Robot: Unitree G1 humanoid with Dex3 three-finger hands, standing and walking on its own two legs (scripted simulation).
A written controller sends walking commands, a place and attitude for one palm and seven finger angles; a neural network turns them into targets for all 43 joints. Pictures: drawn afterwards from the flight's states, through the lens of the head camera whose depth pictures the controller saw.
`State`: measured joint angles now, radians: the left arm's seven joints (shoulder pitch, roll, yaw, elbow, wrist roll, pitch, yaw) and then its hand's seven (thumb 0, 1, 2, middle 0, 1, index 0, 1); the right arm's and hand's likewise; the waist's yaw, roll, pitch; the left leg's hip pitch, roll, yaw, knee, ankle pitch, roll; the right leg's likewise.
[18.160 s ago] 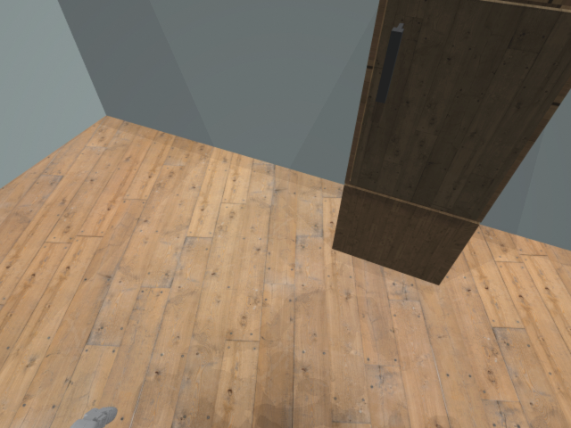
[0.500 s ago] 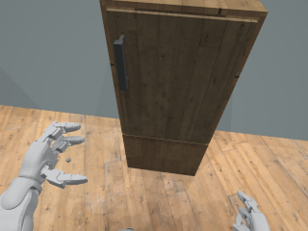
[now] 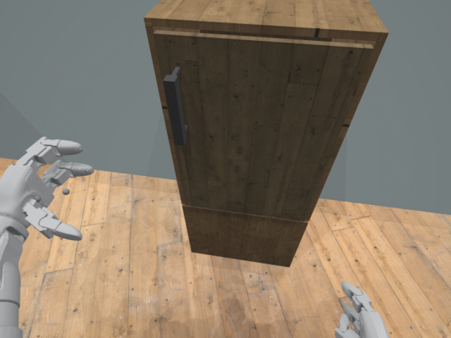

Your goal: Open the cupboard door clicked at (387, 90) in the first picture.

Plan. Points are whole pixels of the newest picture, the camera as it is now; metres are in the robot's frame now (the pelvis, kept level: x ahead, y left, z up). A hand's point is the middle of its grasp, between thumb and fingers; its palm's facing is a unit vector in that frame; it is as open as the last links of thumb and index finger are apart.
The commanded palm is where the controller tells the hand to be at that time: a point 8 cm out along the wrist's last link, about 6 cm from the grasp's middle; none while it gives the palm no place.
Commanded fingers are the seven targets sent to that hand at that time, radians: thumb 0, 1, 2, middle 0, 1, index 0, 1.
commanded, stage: raise the hand with hooked fingers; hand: left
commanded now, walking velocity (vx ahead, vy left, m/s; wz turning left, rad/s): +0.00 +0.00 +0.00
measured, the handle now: (178, 107) +0.57 +0.16 +0.11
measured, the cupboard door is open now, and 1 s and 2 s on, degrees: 0 0 0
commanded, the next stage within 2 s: move the hooked fingers beside the handle in 0.48 s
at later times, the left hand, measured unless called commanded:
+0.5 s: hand (76, 193) +0.29 +0.27 +0.13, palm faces -0.03 -1.00 -0.03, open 14.0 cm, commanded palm +0.27 +0.32 +0.14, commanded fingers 0.00 -0.50 0.30 -0.30 -1.20 -0.30 -1.20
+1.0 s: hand (102, 164) +0.36 +0.25 +0.13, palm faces -0.06 -1.00 +0.00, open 14.0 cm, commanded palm +0.33 +0.30 +0.13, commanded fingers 0.00 -0.50 0.30 -0.30 -1.20 -0.30 -1.20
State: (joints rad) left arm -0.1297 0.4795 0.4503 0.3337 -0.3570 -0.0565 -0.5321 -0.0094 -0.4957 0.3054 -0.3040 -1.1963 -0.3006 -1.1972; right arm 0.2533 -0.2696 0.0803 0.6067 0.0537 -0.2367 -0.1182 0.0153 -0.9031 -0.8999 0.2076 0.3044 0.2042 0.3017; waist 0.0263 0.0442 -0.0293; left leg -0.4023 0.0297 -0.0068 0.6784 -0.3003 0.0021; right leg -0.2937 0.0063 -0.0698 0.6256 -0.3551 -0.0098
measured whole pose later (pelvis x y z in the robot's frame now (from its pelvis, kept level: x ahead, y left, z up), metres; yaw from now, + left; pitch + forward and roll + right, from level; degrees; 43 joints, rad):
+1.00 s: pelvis -0.01 +0.01 +0.00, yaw -1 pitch +3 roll -1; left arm -0.40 0.47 0.39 0.62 -0.29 -0.09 -0.49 -0.01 -0.50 0.30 -0.30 -1.20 -0.30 -1.20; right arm 0.28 -0.28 0.08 0.62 0.05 -0.20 -0.11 0.01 -0.90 -0.90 0.21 0.30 0.20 0.30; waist -0.02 0.03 -0.03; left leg -0.44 0.02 0.01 0.66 -0.27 0.01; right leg -0.35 0.00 -0.05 0.63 -0.33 0.00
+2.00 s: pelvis +0.00 +0.00 -0.02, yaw -2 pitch +13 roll -2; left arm -0.90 0.66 0.45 1.18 -0.15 -0.24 -0.48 -0.01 -0.50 0.30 -0.30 -1.20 -0.30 -1.20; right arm 0.39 -0.31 0.04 0.65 0.03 -0.03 -0.07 0.01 -0.91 -0.90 0.21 0.30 0.20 0.30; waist -0.13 0.01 -0.07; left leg -0.70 0.05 0.01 0.80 -0.34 0.01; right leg -0.60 0.03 -0.04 0.75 -0.38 -0.01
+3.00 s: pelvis +0.00 +0.00 -0.02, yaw -2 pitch +15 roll -2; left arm -0.97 0.63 0.42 1.22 -0.11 -0.26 -0.40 -0.01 -0.50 0.30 -0.30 -1.20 -0.30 -1.20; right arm 0.38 -0.30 0.05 0.63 0.02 0.00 -0.05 0.01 -0.91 -0.90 0.21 0.30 0.20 0.30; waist -0.16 0.02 -0.08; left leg -0.75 0.06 0.00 0.84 -0.35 0.00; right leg -0.65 0.03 -0.05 0.78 -0.39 -0.01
